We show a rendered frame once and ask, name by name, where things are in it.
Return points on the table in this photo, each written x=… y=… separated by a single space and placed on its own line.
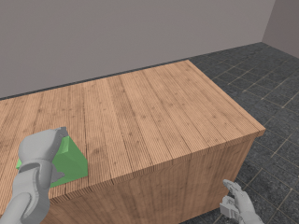
x=158 y=144

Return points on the right robot forearm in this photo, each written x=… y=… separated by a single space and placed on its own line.
x=248 y=217

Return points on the right robot hand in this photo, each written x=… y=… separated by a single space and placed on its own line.
x=232 y=207

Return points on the sponge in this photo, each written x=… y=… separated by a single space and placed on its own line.
x=68 y=160

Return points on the left robot forearm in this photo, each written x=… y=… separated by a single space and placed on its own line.
x=30 y=201

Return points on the left robot hand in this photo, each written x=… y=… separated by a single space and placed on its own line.
x=43 y=146

